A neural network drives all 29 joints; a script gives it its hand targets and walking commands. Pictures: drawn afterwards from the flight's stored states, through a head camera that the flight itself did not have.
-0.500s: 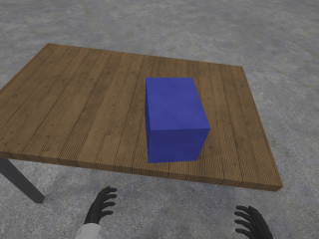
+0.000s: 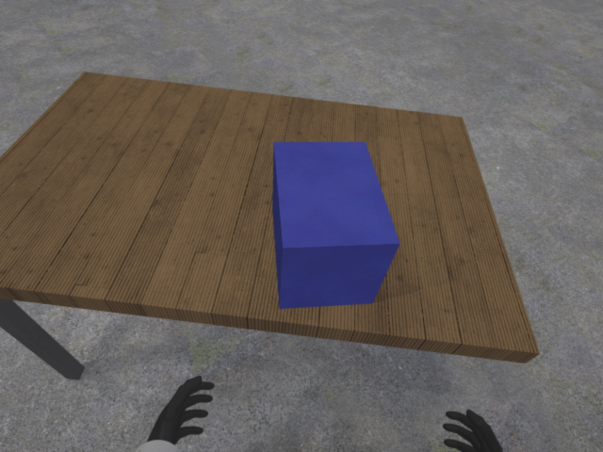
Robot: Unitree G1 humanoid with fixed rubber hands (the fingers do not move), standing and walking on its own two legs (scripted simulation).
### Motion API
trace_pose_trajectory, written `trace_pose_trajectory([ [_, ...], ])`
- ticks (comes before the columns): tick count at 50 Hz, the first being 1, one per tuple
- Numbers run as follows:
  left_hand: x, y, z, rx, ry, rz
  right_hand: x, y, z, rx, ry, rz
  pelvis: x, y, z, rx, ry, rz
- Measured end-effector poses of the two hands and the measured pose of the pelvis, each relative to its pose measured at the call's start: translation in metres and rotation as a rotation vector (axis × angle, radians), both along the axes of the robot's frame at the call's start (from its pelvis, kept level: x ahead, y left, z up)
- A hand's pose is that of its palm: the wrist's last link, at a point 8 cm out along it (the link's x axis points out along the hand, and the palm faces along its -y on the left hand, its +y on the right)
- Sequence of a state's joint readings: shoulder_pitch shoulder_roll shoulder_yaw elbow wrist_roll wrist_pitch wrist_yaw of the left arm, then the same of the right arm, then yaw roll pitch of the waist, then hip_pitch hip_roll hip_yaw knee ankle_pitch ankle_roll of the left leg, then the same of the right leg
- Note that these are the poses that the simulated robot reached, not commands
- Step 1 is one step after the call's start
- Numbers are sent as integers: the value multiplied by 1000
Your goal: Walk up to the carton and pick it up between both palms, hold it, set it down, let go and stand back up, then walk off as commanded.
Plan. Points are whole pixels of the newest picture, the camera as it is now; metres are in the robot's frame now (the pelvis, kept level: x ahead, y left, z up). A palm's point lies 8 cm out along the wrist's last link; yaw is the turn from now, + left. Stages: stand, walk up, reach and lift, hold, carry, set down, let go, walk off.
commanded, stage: set down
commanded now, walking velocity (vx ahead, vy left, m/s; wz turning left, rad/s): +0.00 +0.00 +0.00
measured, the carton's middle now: (323, 223) +0.52 +0.04 -0.04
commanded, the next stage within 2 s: let go in 0.10 s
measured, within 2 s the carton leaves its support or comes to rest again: neither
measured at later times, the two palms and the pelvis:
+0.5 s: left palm (163, 441) +0.15 +0.21 -0.09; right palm out of the picture +0.17 -0.22 -0.08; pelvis +0.00 +0.00 +0.00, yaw +0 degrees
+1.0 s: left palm out of the picture +0.08 +0.25 -0.13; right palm out of the picture +0.17 -0.25 -0.08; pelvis +0.01 +0.00 +0.00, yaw +0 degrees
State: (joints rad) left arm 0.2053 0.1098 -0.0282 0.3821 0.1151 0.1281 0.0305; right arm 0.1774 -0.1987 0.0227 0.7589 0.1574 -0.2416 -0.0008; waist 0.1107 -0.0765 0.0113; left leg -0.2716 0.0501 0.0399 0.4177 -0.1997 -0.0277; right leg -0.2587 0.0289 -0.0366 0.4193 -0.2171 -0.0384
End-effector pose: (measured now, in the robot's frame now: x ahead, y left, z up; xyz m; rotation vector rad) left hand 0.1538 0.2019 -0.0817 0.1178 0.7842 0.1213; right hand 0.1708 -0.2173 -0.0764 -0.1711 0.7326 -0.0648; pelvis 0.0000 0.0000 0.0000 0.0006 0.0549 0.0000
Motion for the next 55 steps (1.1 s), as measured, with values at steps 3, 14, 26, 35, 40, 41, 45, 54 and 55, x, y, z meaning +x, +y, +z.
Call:
trace_pose_trajectory([
  [3, -2, 2, -3, 1, 15, -3, -1, 0, -2, -6, 7, -4, 1, 0, 0, 0, -1, 0],
  [14, -2, 5, -3, 4, 16, -9, 3, 0, -1, -11, -6, -6, 2, 0, 0, 0, -6, 0],
  [26, -4, 5, -4, 2, 23, -8, 0, -3, -2, -15, 1, -17, 1, 0, 0, 0, -13, 0],
  [35, -11, 10, -10, 16, 25, -16, -3, -10, -5, -57, 65, 1, 2, 0, 0, 0, -12, 0],
  [40, -38, 31, -30, 48, 124, 1, -3, -27, -3, -106, 123, -21, 6, 2, 0, -2, -8, 0],
  [41, -43, 35, -33, 53, 147, 3, -3, -30, -3, -115, 129, -22, 6, 2, 0, -2, -7, 0],
  [45, -62, 47, -44, 67, 228, 6, -1, -36, -1, -137, 142, -22, 8, 4, 0, -4, -4, 0],
  [54, -89, 52, -56, 66, 344, 16, -1, -38, -4, -137, 171, -26, 11, 4, 0, -5, -1, 0],
  [55, -92, 53, -56, 67, 353, 18, -2, -38, -4, -135, 173, -26, 10, 4, 0, -5, -1, 0],
])
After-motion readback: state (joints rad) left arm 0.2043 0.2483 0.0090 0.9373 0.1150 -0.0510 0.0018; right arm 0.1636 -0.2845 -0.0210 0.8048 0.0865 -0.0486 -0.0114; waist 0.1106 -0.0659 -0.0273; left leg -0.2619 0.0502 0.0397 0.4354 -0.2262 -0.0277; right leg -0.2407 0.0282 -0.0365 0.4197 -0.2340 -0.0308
